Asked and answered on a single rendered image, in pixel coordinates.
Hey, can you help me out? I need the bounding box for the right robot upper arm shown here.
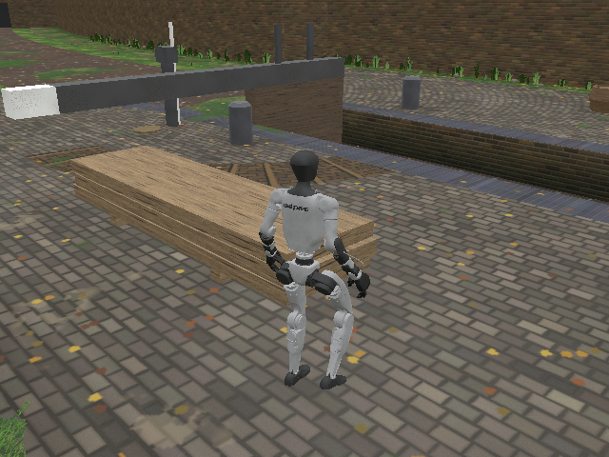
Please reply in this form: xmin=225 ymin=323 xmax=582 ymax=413
xmin=318 ymin=194 xmax=340 ymax=251

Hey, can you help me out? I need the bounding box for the robot left forearm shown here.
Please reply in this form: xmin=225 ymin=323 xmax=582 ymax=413
xmin=259 ymin=232 xmax=277 ymax=257

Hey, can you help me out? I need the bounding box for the left robot hand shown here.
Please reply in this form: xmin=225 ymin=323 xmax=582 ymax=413
xmin=266 ymin=250 xmax=285 ymax=272

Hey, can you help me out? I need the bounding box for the robot right forearm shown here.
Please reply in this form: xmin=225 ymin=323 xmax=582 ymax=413
xmin=333 ymin=237 xmax=362 ymax=281

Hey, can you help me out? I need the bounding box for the left robot upper arm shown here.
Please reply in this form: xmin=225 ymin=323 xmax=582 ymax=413
xmin=260 ymin=189 xmax=288 ymax=237

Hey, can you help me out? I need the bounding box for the right robot hand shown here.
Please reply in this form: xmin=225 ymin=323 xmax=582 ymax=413
xmin=347 ymin=272 xmax=370 ymax=298

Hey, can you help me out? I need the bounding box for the robot left shin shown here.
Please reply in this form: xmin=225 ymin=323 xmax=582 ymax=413
xmin=286 ymin=312 xmax=305 ymax=375

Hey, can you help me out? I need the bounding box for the left robot thigh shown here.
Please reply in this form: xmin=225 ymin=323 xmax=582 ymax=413
xmin=276 ymin=261 xmax=306 ymax=330

